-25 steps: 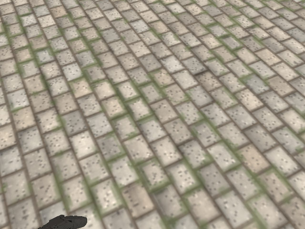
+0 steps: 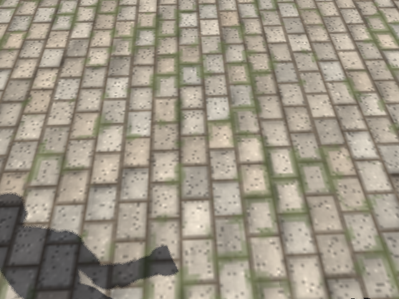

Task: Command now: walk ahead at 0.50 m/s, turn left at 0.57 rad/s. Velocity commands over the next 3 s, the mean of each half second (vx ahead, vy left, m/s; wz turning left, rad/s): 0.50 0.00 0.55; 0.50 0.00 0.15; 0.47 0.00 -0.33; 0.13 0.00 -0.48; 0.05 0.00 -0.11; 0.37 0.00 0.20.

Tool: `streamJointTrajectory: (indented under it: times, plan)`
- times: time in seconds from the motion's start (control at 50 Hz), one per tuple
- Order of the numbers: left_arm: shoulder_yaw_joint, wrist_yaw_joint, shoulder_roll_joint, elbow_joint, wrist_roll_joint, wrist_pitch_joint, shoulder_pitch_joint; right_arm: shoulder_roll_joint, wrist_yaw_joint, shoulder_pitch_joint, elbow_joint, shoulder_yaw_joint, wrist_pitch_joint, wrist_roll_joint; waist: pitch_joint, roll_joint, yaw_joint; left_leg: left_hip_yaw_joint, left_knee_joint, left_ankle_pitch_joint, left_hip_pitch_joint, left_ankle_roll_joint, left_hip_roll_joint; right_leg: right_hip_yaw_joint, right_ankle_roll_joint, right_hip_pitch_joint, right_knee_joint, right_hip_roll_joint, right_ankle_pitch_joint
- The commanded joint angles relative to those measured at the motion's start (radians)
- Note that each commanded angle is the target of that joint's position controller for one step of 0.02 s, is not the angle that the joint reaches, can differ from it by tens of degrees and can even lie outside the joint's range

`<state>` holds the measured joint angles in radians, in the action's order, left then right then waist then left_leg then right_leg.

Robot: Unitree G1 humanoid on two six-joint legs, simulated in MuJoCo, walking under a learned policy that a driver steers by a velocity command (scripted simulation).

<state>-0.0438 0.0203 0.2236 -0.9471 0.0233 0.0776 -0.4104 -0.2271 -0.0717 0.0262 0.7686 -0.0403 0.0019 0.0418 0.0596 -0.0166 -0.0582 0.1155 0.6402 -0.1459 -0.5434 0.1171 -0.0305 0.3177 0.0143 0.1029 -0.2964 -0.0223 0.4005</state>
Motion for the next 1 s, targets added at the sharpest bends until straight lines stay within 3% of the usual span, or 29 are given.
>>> streamJointTrajectory:
  times: [0.02, 0.04, 0.06, 0.08, 0.1, 0.12, 0.14, 0.16, 0.2, 0.26, 0.38, 0.48, 0.52, 0.54, 0.56, 0.58, 0.6, 0.62, 0.64, 0.66, 0.68, 0.72, 0.78, 0.86, 0.94, 1.0]
  plan:
    - [-0.046, 0.009, 0.207, 0.036, 0.0, -0.017, -0.009, -0.102, 0.016, 0.148, -0.016, -0.038, -0.017, 0.003, -0.094, 0.112, 0.111, 0.051, -0.057, -0.126, 0.212, 0.072, 0.114, -0.05, -0.118, -0.01, -0.309, -0.261, -1.112]
    - [-0.044, 0.006, 0.206, 0.048, -0.001, -0.024, 0.005, -0.14, 0.031, 0.314, 0.038, -0.06, -0.026, 0.012, -0.186, 0.059, 0.188, 0.003, -0.137, -0.097, 0.443, 0.108, 0.118, -0.033, -0.088, -0.132, -0.557, -0.24, -0.958]
    - [-0.024, -0.002, 0.12, 0.098, -0.009, -0.021, -0.021, -0.252, 0.047, 0.395, 0.05, -0.093, -0.027, 0.019, -0.294, -0.102, 0.187, -0.363, -0.168, -0.224, 0.738, 0.192, -0.146, -0.039, -0.042, -0.46, -0.885, -0.169, -0.387]
    - [-0.027, -0.019, 0.118, 0.173, -0.01, -0.009, 0.035, -0.326, 0.052, 0.373, 0.023, -0.107, -0.017, -0.013, -0.359, -0.209, 0.156, -0.882, -0.341, -0.177, 0.876, 0.32, -0.329, -0.202, 0.007, -0.774, -1.148, 0.041, 0.168]
    - [-0.033, -0.022, 0.162, 0.195, -0.001, -0.001, 0.168, -0.293, 0.061, 0.367, 0.032, -0.1, -0.005, -0.025, -0.236, -0.038, 0.183, -0.74, -0.37, -0.098, 0.819, 0.278, -0.295, -0.327, -0.004, -0.891, -1.142, -0.026, 0.068]
    - [-0.024, -0.026, 0.139, 0.198, -0.014, 0.013, 0.175, -0.245, 0.068, 0.316, 0.039, -0.087, -0.008, -0.032, -0.126, -0.012, 0.142, -0.604, -0.372, 0.012, 0.679, 0.247, -0.269, -0.328, -0.013, -0.872, -1.064, -0.067, -0.033]
    - [-0.024, -0.023, 0.133, 0.177, -0.011, 0.015, 0.146, -0.198, 0.07, 0.265, 0.037, -0.075, -0.015, -0.032, -0.066, 0.034, 0.088, -0.507, -0.383, 0.14, 0.555, 0.198, -0.209, -0.331, -0.013, -0.798, -0.963, -0.099, -0.074]
    - [-0.025, -0.022, 0.131, 0.173, 0.008, 0.0, 0.129, -0.173, 0.074, 0.232, 0.034, -0.066, -0.024, -0.04, -0.046, 0.03, 0.052, -0.438, -0.391, 0.227, 0.473, 0.176, -0.161, -0.338, -0.003, -0.732, -0.909, -0.112, -0.079]
    - [-0.024, -0.028, 0.119, 0.165, 0.028, -0.035, 0.096, -0.154, 0.07, 0.222, 0.028, -0.057, -0.045, -0.045, -0.074, 0.01, 0.024, -0.38, -0.401, 0.315, 0.413, 0.168, -0.111, -0.332, 0.018, -0.658, -0.859, -0.111, -0.089]
    - [-0.02, -0.035, 0.103, 0.196, 0.025, -0.056, 0.168, -0.187, 0.065, 0.28, 0.041, -0.064, -0.059, -0.043, -0.054, -0.005, 0.037, -0.367, -0.432, 0.283, 0.383, 0.162, -0.081, -0.314, 0.041, -0.704, -0.758, -0.103, -0.17]
    - [-0.012, -0.041, 0.108, 0.274, 0.017, -0.051, 0.399, -0.191, 0.069, 0.409, 0.061, -0.064, -0.057, -0.04, -0.013, -0.038, 0.123, -0.419, -0.425, 0.262, 0.495, 0.128, -0.075, -0.326, 0.047, -0.82, -0.501, -0.068, -0.352]
    - [0.002, -0.053, 0.102, 0.315, 0.009, -0.031, 0.495, -0.179, 0.084, 0.471, 0.084, -0.053, -0.063, -0.029, -0.001, -0.054, 0.156, -0.418, -0.38, 0.411, 0.585, 0.102, -0.105, -0.302, -0.003, -0.752, -0.325, -0.025, -0.393]
    - [-0.003, -0.05, 0.119, 0.305, 0.008, -0.023, 0.436, -0.197, 0.091, 0.44, 0.084, -0.054, -0.067, -0.026, -0.002, -0.063, 0.115, -0.417, -0.351, 0.489, 0.579, 0.071, -0.124, -0.304, -0.04, -0.63, -0.26, -0.005, -0.347]
    - [-0.011, -0.044, 0.138, 0.283, 0.007, -0.019, 0.367, -0.21, 0.092, 0.418, 0.083, -0.056, -0.071, -0.025, -0.023, -0.068, 0.082, -0.404, -0.296, 0.615, 0.571, 0.052, -0.119, -0.294, -0.06, -0.526, -0.24, 0.023, -0.299]
    - [-0.023, -0.034, 0.16, 0.245, 0.005, -0.013, 0.252, -0.22, 0.089, 0.407, 0.086, -0.057, -0.073, -0.022, -0.079, -0.054, 0.032, -0.38, -0.166, 0.729, 0.569, 0.037, -0.093, -0.277, -0.08, -0.391, -0.21, 0.056, -0.263]
    - [-0.034, -0.021, 0.184, 0.208, 0.01, -0.002, 0.11, -0.212, 0.083, 0.399, 0.087, -0.053, -0.076, -0.023, -0.159, -0.017, -0.039, -0.335, 0.029, 0.671, 0.502, 0.019, -0.042, -0.303, -0.107, -0.197, -0.165, 0.021, -0.281]
    - [-0.048, -0.005, 0.257, 0.198, 0.03, 0.003, -0.047, -0.139, 0.079, 0.426, 0.058, -0.033, -0.081, -0.025, -0.301, 0.097, -0.077, -0.284, 0.328, 0.333, 0.351, 0.002, 0.021, -0.572, -0.155, 0.024, -0.159, -0.215, -0.133]
    - [-0.07, -0.013, 0.337, 0.177, 0.034, -0.007, -0.034, -0.082, 0.075, 0.584, 0.065, -0.027, -0.077, -0.058, -0.351, 0.347, 0.016, -0.215, 0.592, -0.382, 0.053, -0.036, 0.2, -1.064, -0.292, 0.168, -0.002, -0.417, -0.1]
    - [-0.053, -0.024, 0.234, 0.19, 0.002, -0.017, 0.053, -0.158, 0.083, 0.518, 0.087, -0.033, -0.069, -0.019, -0.216, 0.146, 0.033, -0.27, 0.655, -0.321, -0.035, -0.021, 0.121, -1.069, -0.278, 0.044, 0.037, -0.376, 0.027]
    - [-0.036, -0.028, 0.163, 0.203, -0.006, -0.016, 0.136, -0.161, 0.074, 0.42, 0.072, -0.035, -0.069, -0.017, -0.098, 0.057, 0.042, -0.262, 0.626, -0.227, -0.033, -0.024, 0.083, -0.883, -0.258, -0.09, 0.046, -0.33, -0.005]
    - [-0.026, -0.031, 0.129, 0.196, 0.001, -0.012, 0.164, -0.144, 0.068, 0.367, 0.06, -0.029, -0.069, -0.018, -0.056, 0.024, 0.049, -0.249, 0.58, -0.18, -0.016, -0.028, 0.053, -0.76, -0.234, -0.166, 0.064, -0.277, -0.126]
    - [-0.017, -0.027, 0.112, 0.163, -0.002, 0.002, 0.15, -0.125, 0.054, 0.358, 0.058, -0.024, -0.053, -0.005, -0.044, 0.09, 0.075, -0.224, 0.508, -0.156, 0.034, -0.043, 0.018, -0.603, -0.199, -0.232, 0.092, -0.204, -0.298]
    - [-0.02, -0.034, 0.125, 0.119, -0.015, 0.025, 0.086, -0.104, 0.044, 0.336, 0.056, -0.016, -0.038, 0.002, -0.052, 0.1, 0.083, -0.185, 0.462, -0.129, 0.006, -0.065, 0.004, -0.524, -0.216, -0.223, 0.119, -0.189, -0.443]
    - [-0.019, -0.034, 0.124, 0.079, -0.018, 0.022, 0.026, -0.085, 0.034, 0.152, 0.002, 0.0, -0.037, 0.0, 0.0, 0.09, 0.051, -0.121, 0.297, -0.001, -0.111, -0.1, -0.049, -0.446, -0.218, -0.197, 0.176, -0.16, -0.475]
    - [-0.02, -0.034, 0.138, 0.044, -0.018, 0.021, -0.029, -0.055, 0.03, 0.008, -0.036, 0.021, -0.044, -0.009, 0.009, 0.092, 0.015, -0.068, 0.062, 0.112, -0.048, -0.108, -0.036, -0.378, -0.196, -0.181, 0.165, -0.136, -0.564]
    - [-0.021, -0.029, 0.147, 0.019, -0.013, 0.016, -0.067, -0.068, 0.035, -0.051, -0.051, 0.022, -0.048, -0.013, 0.015, 0.094, 0.0, -0.054, -0.025, 0.11, -0.015, -0.088, -0.017, -0.38, -0.193, -0.12, 0.134, -0.169, -0.619]
